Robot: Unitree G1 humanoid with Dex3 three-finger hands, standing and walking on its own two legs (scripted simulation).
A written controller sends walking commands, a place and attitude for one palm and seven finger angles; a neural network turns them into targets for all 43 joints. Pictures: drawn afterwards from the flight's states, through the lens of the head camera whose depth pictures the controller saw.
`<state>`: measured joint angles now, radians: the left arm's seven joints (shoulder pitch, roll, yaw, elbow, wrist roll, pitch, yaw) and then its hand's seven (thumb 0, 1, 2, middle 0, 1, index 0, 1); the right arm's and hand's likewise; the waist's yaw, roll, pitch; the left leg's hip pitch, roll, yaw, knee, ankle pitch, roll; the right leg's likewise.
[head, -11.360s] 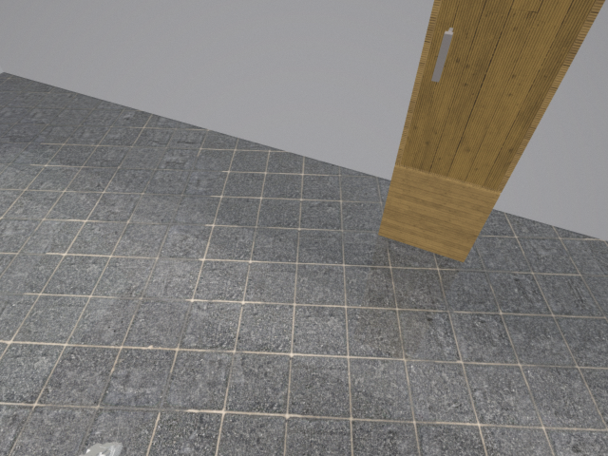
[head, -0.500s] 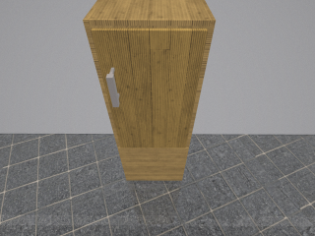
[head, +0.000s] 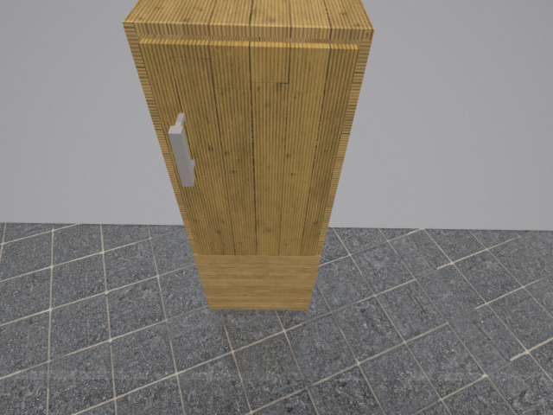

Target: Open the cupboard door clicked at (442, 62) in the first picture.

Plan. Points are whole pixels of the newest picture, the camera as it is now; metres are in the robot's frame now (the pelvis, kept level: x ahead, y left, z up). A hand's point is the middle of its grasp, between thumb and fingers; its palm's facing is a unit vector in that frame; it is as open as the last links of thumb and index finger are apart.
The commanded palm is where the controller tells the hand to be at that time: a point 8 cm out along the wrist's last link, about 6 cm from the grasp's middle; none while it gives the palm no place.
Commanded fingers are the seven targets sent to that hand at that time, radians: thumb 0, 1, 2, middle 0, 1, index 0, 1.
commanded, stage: look again from close up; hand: left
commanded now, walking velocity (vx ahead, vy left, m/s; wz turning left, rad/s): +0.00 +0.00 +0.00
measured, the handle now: (184, 150) +0.54 +0.21 +0.06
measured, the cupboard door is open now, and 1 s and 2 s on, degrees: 0 0 0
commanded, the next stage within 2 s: raise the hand with hooked fingers in 0.28 s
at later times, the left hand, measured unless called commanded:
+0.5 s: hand (155, 411) +0.14 +0.19 -0.09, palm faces +0.26 -0.94 -0.20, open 7.4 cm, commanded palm +0.12 +0.23 -0.06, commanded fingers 0.00 0.74 0.83 -0.21 -0.41 -0.21 -0.41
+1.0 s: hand (138, 379) +0.17 +0.20 -0.01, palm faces +0.06 -1.00 -0.05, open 9.8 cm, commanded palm +0.15 +0.26 -0.01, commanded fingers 0.00 0.15 0.58 -0.25 -0.78 -0.25 -0.78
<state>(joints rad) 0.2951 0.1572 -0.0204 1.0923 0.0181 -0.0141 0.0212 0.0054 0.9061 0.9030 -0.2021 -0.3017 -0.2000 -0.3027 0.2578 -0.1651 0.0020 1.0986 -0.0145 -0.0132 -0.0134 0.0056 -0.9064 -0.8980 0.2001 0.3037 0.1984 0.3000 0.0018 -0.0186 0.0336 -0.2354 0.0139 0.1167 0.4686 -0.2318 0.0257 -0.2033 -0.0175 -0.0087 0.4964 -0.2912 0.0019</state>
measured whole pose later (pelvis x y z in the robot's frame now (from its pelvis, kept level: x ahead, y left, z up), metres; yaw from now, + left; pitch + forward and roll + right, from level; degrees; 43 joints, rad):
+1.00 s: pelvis -0.03 -0.03 -0.08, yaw +5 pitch +10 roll -2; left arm 0.29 0.27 0.25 0.09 -0.32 -0.42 -0.41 0.01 0.37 0.68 -0.24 -0.64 -0.24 -0.64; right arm 0.19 -0.23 0.01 0.58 0.03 -0.24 -0.07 0.01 -0.90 -0.90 0.20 0.30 0.20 0.30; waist 0.03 0.02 -0.10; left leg -0.83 0.06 -0.04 1.09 -0.44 -0.02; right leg -0.71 0.01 -0.15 1.06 -0.52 -0.06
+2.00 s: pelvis -0.02 +0.00 -0.02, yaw +4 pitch +3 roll -2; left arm -0.08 0.44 0.43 0.37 -0.34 -0.14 -0.49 -0.01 -0.50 0.31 -0.30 -1.20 -0.30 -1.20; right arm 0.27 -0.27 0.06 0.60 0.05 -0.21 -0.10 0.01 -0.90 -0.90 0.21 0.30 0.20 0.30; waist 0.01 0.03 -0.05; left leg -0.47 0.03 0.02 0.73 -0.32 0.02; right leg -0.37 -0.01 -0.09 0.68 -0.36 -0.01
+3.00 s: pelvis -0.03 -0.01 -0.02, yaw +3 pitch +5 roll -1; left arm -0.38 0.49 0.43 0.71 -0.29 -0.19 -0.49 -0.01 -0.50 0.30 -0.30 -1.20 -0.30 -1.20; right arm 0.30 -0.29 0.05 0.60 0.06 -0.16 -0.10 0.01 -0.90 -0.90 0.20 0.30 0.20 0.30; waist -0.03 0.01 -0.05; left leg -0.53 0.04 0.03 0.74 -0.30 0.01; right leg -0.45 0.01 -0.08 0.71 -0.36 -0.02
